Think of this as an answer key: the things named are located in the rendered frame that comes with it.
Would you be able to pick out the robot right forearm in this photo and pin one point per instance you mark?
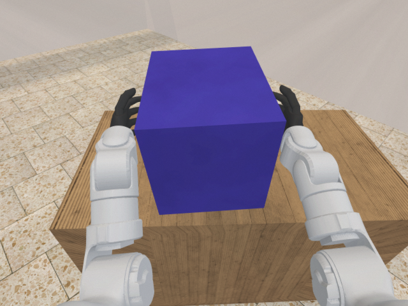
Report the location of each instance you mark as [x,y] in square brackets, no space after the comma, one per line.
[330,216]

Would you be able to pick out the robot left hand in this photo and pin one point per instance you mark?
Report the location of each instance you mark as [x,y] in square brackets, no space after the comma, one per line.
[123,111]

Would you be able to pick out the left robot upper arm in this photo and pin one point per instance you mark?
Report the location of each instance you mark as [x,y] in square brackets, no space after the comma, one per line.
[116,280]

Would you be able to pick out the pedestal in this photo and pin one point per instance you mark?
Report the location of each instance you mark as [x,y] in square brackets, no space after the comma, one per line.
[250,255]

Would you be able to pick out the robot right hand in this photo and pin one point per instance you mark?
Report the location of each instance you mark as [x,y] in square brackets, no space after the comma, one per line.
[290,107]

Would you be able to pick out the carton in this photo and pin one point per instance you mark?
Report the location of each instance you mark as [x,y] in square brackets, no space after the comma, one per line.
[209,129]

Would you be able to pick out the robot left forearm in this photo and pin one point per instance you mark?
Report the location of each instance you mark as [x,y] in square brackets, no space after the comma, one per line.
[115,220]

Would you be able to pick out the right robot upper arm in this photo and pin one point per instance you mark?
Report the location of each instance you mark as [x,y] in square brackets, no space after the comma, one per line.
[351,276]

